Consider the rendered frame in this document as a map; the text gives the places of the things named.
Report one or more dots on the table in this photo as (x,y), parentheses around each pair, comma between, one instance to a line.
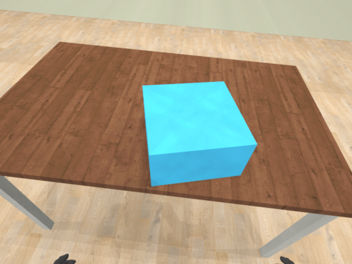
(77,117)

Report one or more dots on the carton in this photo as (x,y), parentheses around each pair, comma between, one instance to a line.
(194,131)

